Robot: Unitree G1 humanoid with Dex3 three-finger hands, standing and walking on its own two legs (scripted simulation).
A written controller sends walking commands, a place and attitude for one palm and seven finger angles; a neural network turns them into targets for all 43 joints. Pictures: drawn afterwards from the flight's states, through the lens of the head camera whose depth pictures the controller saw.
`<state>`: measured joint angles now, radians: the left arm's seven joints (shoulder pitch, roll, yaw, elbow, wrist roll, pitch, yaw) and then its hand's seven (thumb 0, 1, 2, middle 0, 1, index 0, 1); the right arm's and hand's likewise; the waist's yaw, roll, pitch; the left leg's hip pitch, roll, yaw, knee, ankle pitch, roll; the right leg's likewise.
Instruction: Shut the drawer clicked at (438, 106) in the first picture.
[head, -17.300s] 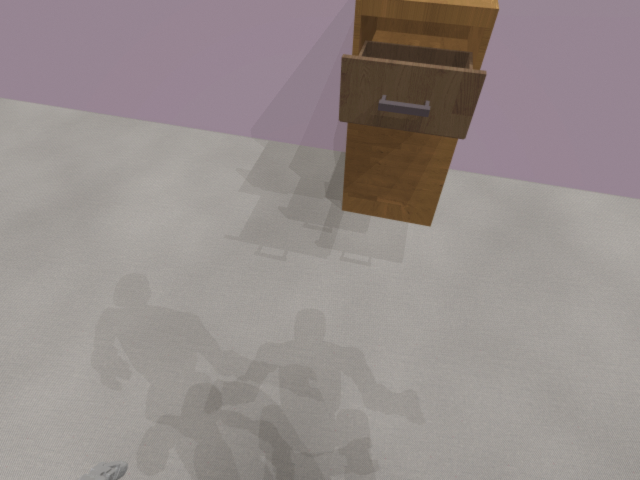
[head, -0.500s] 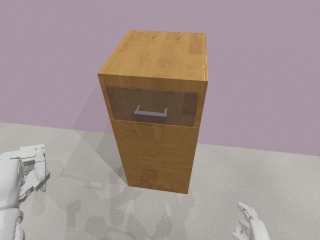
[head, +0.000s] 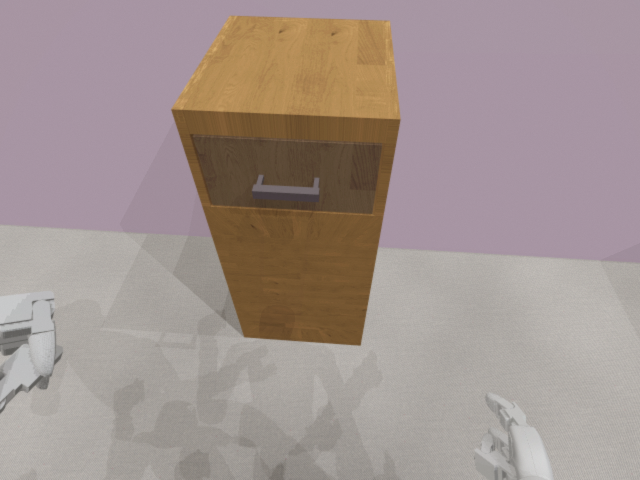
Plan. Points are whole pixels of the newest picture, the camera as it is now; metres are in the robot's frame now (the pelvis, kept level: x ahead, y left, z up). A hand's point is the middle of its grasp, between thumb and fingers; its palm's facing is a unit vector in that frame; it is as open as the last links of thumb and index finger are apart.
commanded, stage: step back with the hand held close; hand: left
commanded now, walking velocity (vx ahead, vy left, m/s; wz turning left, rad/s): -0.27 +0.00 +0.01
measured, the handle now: (287, 186) +0.64 +0.11 -0.04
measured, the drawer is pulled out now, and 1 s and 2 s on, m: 0.00 0.00 0.00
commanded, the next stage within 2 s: stop stepping back and stand still in 0.86 s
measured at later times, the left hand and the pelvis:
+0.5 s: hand (20, 448) +0.12 +0.23 +0.17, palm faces +0.44 -0.76 -0.47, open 3.3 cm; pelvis -0.07 -0.02 -0.01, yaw +3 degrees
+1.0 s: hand out of the picture +0.00 +0.25 +0.17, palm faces +0.47 -0.76 -0.45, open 3.3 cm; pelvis -0.17 -0.02 -0.01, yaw +5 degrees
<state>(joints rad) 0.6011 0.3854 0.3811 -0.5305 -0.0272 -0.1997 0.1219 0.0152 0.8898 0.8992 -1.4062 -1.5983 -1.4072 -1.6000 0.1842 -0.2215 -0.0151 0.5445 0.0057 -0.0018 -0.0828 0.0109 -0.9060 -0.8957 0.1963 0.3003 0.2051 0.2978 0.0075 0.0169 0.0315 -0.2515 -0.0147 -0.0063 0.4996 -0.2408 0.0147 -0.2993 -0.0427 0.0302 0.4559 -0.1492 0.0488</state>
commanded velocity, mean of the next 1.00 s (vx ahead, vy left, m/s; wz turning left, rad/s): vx -0.33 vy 0.00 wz -0.08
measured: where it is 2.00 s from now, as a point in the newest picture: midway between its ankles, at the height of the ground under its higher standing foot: outside the picture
